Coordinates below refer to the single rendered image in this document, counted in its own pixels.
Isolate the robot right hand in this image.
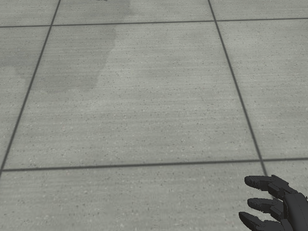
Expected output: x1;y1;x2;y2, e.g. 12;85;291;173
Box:
239;174;308;231

